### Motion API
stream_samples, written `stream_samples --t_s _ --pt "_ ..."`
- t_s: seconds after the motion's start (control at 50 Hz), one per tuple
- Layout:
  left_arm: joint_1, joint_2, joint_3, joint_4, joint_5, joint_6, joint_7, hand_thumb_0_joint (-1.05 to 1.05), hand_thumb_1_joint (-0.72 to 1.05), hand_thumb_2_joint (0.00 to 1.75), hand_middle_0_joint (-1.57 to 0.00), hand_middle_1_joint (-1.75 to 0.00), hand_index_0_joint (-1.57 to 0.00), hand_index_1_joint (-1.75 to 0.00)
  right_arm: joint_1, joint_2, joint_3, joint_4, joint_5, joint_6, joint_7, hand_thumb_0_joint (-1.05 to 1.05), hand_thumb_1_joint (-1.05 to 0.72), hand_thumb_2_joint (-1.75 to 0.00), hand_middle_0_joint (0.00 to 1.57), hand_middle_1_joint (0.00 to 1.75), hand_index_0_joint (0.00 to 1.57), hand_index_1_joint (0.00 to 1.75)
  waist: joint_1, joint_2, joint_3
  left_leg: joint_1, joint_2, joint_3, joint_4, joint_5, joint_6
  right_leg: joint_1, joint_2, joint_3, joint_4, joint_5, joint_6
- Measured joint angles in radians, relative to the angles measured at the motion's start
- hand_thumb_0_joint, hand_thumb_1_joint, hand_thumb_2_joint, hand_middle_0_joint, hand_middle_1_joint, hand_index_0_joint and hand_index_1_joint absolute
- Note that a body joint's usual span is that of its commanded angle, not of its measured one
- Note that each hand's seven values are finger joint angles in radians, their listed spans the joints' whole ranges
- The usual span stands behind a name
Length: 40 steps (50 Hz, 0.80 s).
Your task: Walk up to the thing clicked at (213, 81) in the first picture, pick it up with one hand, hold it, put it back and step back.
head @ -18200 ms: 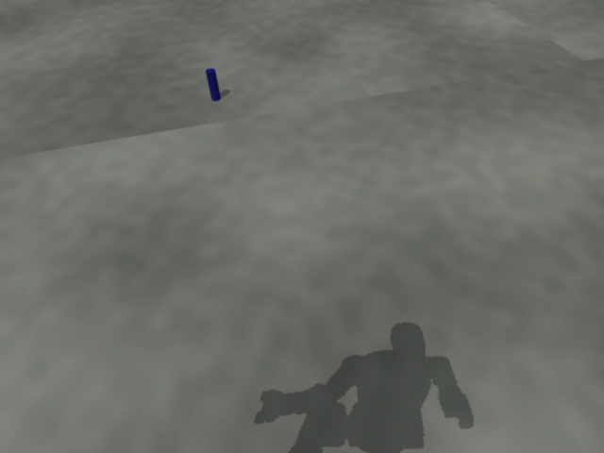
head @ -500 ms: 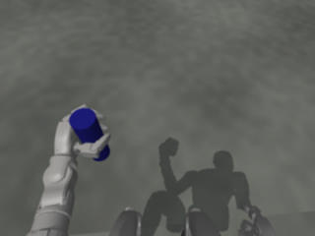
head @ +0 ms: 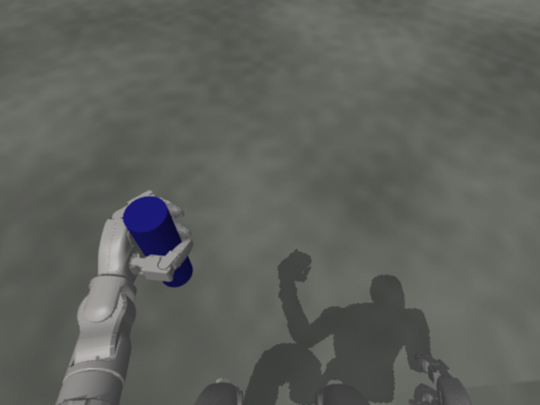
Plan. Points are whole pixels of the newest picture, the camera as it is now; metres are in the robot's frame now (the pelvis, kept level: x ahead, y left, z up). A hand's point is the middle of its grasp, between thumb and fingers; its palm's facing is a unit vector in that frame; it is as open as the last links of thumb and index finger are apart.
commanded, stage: lift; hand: left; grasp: from the side
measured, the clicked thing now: (163, 247) +0.33 +0.18 +0.02
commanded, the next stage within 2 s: hold in 0.02 s
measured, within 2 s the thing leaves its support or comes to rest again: neither
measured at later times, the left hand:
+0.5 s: hand (161, 237) +0.33 +0.17 +0.06, palm faces +0.01 -1.00 -0.01, open 7.5 cm
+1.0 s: hand (162, 238) +0.32 +0.16 +0.07, palm faces +0.00 -1.00 -0.01, open 7.5 cm
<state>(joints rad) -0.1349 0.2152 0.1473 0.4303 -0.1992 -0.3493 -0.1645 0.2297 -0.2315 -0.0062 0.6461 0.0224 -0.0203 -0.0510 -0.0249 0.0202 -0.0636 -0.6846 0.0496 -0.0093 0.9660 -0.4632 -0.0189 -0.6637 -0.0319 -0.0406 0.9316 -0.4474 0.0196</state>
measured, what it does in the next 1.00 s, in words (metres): stands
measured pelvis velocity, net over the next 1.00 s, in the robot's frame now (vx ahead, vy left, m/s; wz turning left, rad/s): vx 0.00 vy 0.00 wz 0.00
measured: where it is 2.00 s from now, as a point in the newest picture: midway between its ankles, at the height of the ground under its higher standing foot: outside the picture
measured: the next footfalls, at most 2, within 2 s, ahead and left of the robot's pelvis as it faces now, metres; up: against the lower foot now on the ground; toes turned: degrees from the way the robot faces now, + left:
none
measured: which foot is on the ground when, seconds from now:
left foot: down 0.00-1.00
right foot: down 0.00-1.00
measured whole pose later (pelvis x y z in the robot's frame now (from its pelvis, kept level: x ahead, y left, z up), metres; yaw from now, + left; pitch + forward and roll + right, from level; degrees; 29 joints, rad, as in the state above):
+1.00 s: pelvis +0.00 +0.00 +0.02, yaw +0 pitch +5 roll -1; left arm -0.12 0.20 0.13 0.43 -0.19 -0.35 -0.16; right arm 0.22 -0.23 -0.01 0.65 0.02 -0.02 -0.04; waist -0.02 0.02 -0.02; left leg -0.51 0.04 0.01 0.82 -0.40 -0.02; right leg -0.50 -0.04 -0.03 0.79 -0.39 0.02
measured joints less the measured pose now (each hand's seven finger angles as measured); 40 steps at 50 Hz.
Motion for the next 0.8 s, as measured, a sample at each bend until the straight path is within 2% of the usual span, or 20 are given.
stream_samples --t_s 0.8 --pt "0.013 -0.011 -0.013 0.006 0.010 0.009 0.004 0.04 -0.11 1.15 -0.86 -1.10 -0.88 -1.09 -0.003 0.005 0.001 0.000 0.000 0.010 0.010 0.01 -0.91 -0.90 0.20 0.30 0.20 0.30 0.007 -0.001 0.038 0.159 -0.007 0.015 -0.131 0.053 0.006 0.155 -0.004 0.009 -0.129 0.055 0.006"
